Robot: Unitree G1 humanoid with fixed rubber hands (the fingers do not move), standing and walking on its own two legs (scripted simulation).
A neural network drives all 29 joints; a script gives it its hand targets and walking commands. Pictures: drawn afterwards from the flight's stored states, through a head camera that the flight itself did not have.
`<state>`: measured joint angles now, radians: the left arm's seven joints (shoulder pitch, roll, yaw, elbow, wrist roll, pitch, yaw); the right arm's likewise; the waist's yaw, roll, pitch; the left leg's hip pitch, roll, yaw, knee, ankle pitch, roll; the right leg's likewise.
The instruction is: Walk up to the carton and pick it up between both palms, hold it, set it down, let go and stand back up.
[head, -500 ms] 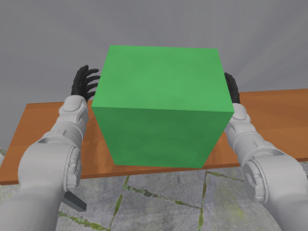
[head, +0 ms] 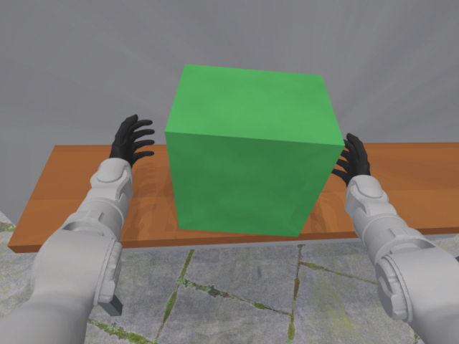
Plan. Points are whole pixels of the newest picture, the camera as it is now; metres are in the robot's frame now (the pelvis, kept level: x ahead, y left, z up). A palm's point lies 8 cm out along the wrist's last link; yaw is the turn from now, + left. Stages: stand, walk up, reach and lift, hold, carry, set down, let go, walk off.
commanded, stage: set down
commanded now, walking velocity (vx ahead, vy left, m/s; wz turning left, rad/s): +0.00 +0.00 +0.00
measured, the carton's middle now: (245, 157) +0.48 -0.03 +0.05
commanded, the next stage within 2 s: none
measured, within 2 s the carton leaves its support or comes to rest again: neither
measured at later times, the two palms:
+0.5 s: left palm (126, 190) +0.40 +0.20 +0.05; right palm (370, 217) +0.34 -0.26 +0.04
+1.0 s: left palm (113, 219) +0.34 +0.21 +0.05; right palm (396, 237) +0.28 -0.27 +0.07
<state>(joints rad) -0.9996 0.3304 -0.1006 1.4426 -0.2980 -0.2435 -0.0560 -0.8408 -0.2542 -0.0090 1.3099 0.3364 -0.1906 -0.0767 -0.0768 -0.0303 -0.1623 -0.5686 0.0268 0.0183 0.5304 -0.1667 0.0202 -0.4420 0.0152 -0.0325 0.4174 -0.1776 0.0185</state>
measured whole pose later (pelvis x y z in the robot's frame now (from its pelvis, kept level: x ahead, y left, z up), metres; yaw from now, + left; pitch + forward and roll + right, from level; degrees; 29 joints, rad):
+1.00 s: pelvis +0.01 -0.03 +0.01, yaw +1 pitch +7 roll -1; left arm -0.26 0.36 0.06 0.54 -0.22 0.01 -0.11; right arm -0.09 -0.23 -0.01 0.40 0.34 -0.04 -0.15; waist -0.08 -0.07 -0.15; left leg -0.41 0.02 0.02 0.43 -0.13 0.01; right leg -0.34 0.01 -0.03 0.42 -0.20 -0.01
